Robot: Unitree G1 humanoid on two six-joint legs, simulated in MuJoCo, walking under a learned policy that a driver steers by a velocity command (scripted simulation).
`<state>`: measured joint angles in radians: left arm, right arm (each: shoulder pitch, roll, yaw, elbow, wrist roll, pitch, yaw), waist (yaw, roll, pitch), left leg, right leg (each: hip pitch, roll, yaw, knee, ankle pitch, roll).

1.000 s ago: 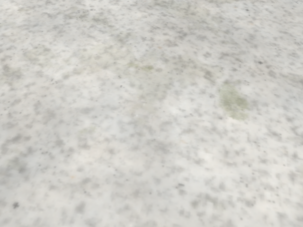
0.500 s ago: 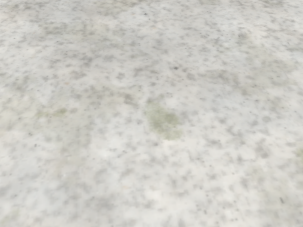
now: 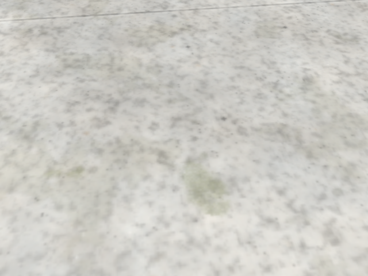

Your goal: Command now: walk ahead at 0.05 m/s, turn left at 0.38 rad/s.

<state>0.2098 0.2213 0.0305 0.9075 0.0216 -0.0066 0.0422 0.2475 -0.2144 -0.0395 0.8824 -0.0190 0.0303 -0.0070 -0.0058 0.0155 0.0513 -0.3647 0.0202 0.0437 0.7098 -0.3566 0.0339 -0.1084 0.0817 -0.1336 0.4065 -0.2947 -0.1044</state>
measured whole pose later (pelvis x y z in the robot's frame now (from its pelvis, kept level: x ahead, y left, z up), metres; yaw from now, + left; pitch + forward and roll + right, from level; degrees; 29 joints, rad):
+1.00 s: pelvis +0.01 -0.02 +0.01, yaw +16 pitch -2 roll +0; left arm 0.19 0.24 0.01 0.96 0.01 0.01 0.02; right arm 0.21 -0.24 -0.01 1.03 -0.01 0.02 -0.03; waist 0.00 -0.01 0.04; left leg -0.09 -0.02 -0.07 0.38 -0.25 0.00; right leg -0.16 0.03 0.00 0.38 -0.19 -0.03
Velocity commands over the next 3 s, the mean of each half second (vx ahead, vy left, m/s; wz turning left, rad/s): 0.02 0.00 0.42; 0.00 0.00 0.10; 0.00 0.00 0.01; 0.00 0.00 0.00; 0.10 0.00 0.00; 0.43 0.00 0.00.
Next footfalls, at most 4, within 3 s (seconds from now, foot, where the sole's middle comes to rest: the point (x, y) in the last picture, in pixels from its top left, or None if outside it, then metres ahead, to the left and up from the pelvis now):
0.06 left None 0.05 0.10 -0.77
0.54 right None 0.09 -0.10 -0.77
0.84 left None -0.01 0.10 -0.77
2.98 left None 0.42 0.14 -0.77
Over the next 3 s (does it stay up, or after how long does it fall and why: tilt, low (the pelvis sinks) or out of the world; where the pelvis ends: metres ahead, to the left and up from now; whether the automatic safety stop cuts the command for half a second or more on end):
stays up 0.29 0.05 -0.02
